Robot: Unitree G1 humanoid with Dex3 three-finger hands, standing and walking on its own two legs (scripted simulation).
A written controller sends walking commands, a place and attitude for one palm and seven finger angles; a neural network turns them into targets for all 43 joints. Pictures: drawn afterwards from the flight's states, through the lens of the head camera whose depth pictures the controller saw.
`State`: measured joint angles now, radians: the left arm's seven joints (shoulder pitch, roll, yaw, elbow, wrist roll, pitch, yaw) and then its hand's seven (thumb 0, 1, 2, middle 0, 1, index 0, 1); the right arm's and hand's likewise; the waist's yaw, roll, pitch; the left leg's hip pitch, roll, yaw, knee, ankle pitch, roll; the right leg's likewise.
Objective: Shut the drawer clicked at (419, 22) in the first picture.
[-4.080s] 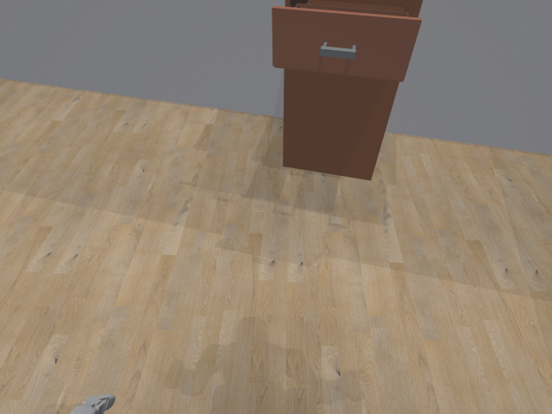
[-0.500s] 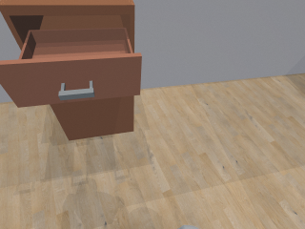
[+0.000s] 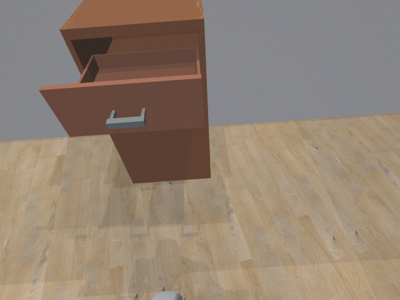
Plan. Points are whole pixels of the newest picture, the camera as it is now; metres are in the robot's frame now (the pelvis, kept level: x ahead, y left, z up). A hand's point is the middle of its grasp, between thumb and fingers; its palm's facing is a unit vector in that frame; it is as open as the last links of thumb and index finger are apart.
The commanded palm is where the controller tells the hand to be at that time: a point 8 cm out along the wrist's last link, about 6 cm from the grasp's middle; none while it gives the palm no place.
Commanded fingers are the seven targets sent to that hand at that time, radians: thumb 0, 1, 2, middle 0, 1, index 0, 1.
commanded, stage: take the last steps up to it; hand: left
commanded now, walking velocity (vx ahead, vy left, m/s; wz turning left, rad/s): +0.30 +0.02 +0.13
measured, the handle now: (127, 117) +0.58 +0.23 +0.03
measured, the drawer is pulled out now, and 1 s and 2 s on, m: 0.29 0.29 0.29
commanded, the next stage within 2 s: come to a stop and stand still in 1.04 s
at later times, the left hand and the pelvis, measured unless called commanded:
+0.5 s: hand out of the picture +0.02 +0.24 -0.18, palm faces +0.11 -0.98 -0.16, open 7.4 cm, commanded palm none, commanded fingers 0.00 0.90 0.90 -0.20 -0.30 -0.20 -0.30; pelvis +0.05 +0.06 +0.01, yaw +3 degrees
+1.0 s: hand (133, 254) +0.26 +0.20 -0.17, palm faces +0.09 -0.97 -0.21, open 7.2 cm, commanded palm none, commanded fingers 0.00 0.90 0.90 -0.20 -0.30 -0.20 -0.30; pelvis +0.21 +0.01 +0.00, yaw +3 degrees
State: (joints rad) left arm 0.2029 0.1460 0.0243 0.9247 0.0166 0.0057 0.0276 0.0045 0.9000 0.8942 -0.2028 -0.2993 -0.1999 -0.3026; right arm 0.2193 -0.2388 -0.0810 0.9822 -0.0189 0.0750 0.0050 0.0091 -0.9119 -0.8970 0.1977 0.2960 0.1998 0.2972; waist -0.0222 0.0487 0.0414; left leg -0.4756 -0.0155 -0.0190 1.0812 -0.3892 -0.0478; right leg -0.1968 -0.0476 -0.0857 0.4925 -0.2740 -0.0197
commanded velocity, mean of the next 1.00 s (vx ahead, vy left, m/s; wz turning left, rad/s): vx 0.27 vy -0.02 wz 0.01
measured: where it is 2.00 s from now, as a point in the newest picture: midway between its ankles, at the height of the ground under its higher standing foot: outside the picture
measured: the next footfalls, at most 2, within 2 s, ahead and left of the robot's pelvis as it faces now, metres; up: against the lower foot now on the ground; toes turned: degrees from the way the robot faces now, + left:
left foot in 0.26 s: +0.02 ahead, +0.15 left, +0.00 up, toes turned +8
right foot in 0.74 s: +0.28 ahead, -0.09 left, +0.00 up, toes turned -6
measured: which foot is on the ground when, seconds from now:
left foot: up 0.00-0.24, down 0.26-0.74, up 0.76-1.00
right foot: down 0.00-0.26, up 0.28-0.72, down 0.74-1.00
